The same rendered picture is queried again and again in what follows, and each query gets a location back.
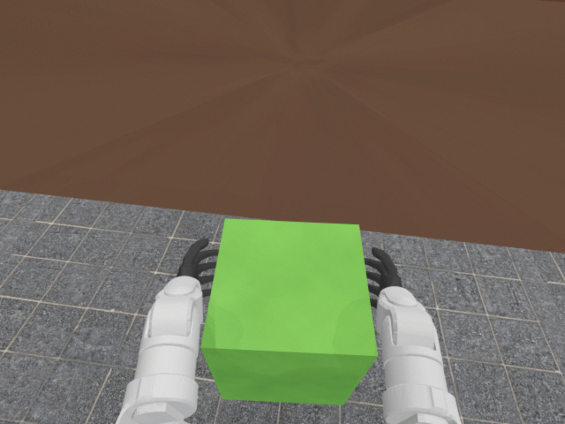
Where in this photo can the left robot forearm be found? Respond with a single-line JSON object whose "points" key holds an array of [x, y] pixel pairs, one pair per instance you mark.
{"points": [[164, 387]]}

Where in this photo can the right robot hand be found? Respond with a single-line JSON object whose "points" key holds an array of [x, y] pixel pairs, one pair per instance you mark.
{"points": [[388, 273]]}

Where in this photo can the right robot forearm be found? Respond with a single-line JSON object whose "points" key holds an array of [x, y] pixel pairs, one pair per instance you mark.
{"points": [[416, 390]]}

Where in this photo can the left robot hand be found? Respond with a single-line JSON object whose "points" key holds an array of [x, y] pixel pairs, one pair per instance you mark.
{"points": [[191, 267]]}

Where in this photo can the carton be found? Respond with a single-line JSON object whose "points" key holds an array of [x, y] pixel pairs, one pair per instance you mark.
{"points": [[289, 317]]}

